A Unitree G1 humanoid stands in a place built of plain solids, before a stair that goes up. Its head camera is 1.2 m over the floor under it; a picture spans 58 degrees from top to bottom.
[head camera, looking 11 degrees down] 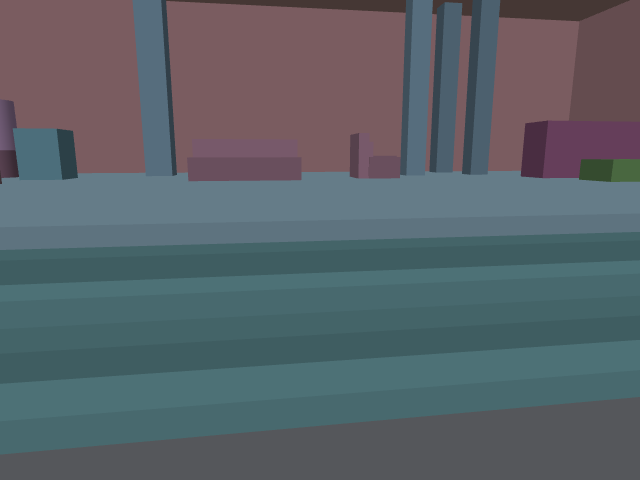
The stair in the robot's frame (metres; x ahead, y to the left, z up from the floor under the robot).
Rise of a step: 0.15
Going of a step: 0.32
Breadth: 6.24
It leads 8 degrees to the left of straight ahead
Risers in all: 5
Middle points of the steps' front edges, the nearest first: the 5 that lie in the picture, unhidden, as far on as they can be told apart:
1.86 -0.65 0.15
2.18 -0.61 0.30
2.50 -0.56 0.45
2.82 -0.51 0.60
3.13 -0.47 0.75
